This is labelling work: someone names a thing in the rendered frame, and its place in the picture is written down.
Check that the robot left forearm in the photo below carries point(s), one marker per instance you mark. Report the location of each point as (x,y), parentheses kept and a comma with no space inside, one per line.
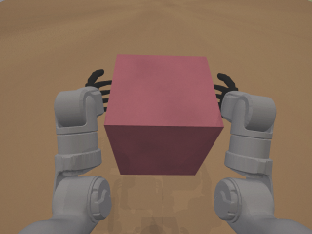
(76,120)

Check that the right robot upper arm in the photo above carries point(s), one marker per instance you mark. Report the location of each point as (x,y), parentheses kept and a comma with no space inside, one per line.
(247,206)

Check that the robot left hand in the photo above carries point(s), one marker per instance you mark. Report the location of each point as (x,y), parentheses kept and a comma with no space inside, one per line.
(92,83)

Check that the left robot upper arm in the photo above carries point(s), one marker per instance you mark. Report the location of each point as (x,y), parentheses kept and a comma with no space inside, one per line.
(79,203)

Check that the carton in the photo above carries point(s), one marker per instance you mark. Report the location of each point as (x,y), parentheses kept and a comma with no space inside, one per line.
(162,116)

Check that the robot right hand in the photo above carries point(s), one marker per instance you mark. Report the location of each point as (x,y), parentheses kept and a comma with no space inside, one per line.
(231,87)

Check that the robot right forearm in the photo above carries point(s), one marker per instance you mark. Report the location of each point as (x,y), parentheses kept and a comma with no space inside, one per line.
(252,120)

